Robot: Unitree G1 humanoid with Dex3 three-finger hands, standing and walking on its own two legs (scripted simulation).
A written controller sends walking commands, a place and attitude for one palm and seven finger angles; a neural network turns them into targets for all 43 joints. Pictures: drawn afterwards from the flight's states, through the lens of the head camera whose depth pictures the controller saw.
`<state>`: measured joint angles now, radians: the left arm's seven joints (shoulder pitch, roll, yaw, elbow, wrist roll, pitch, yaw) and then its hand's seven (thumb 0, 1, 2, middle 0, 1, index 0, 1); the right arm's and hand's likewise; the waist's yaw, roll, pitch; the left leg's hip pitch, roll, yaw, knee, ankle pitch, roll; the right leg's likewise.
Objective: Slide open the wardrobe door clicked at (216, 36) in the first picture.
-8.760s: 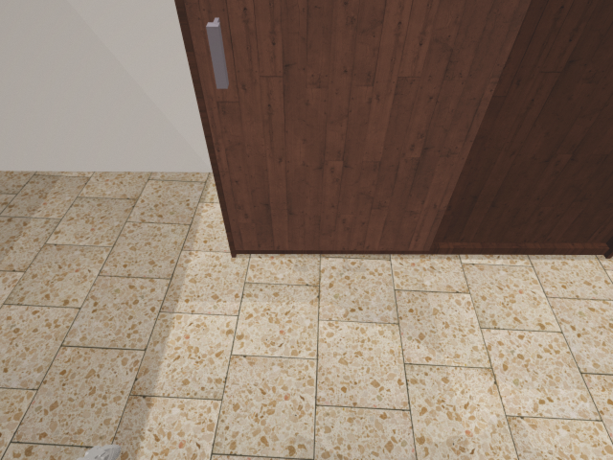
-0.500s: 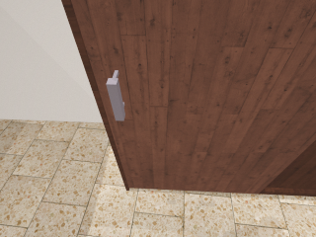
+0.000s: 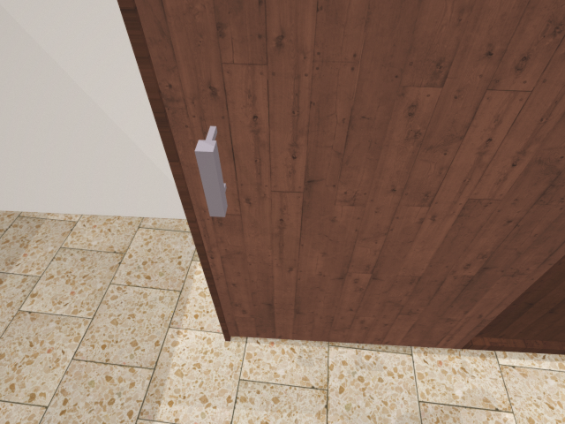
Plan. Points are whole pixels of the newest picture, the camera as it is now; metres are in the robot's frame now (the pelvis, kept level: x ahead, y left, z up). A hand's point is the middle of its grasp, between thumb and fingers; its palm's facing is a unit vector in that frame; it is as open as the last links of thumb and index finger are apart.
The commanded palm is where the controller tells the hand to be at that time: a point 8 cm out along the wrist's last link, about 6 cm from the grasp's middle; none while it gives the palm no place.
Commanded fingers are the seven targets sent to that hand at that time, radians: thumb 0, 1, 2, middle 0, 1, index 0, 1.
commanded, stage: look again from close up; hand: left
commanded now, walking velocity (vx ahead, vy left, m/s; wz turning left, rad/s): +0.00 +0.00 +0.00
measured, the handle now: (215, 172) +0.48 +0.15 +0.09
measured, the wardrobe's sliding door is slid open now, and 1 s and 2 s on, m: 0.00 0.00 0.00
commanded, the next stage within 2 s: raise the hand with hooked fingers in 0.10 s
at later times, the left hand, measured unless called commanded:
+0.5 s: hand (173, 358) +0.20 +0.16 +0.01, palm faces +0.00 -1.00 +0.01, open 7.9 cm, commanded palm +0.12 +0.24 -0.04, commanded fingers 0.00 0.53 0.74 -0.23 -0.54 -0.23 -0.54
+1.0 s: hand (124, 354) +0.20 +0.23 +0.01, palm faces +0.01 -1.00 -0.06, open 10.9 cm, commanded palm +0.16 +0.28 +0.02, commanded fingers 0.00 -0.06 0.49 -0.27 -0.92 -0.27 -0.92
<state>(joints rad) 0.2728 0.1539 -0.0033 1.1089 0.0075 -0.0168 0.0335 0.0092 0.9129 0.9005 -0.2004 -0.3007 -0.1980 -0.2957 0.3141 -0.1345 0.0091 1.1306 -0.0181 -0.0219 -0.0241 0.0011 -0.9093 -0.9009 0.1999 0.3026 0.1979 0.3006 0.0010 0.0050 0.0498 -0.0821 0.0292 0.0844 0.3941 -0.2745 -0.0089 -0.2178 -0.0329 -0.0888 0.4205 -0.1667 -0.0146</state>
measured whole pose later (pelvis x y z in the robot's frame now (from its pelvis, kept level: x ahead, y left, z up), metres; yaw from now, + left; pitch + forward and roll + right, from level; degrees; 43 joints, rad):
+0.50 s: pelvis -0.02 +0.00 -0.04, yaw +1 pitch +6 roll +1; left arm 0.35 0.15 0.09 0.14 -0.22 -0.53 -0.21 0.01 0.76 0.83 -0.21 -0.40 -0.20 -0.40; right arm 0.20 -0.28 -0.06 0.62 0.01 -0.31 0.01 0.02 -0.92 -0.90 0.20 0.30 0.20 0.30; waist -0.04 -0.03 -0.09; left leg -0.48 0.02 0.08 0.83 -0.45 0.00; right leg -0.61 -0.06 -0.06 0.83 -0.33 -0.01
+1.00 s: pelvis -0.01 +0.01 -0.05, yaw +3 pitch +10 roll -2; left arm 0.38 0.29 0.25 -0.06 -0.32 -0.24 -0.35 0.01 0.16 0.59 -0.25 -0.77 -0.25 -0.77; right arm 0.26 -0.18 0.06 0.57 0.03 -0.24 -0.04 0.01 -0.90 -0.90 0.21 0.30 0.21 0.30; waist 0.00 0.03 -0.08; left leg -0.60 0.04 0.02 0.95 -0.52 0.01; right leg -0.68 -0.06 -0.12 0.89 -0.37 -0.01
